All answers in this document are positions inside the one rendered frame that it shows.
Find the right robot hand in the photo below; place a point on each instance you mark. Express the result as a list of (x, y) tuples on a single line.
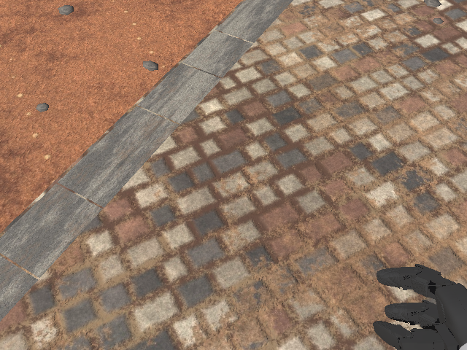
[(444, 323)]

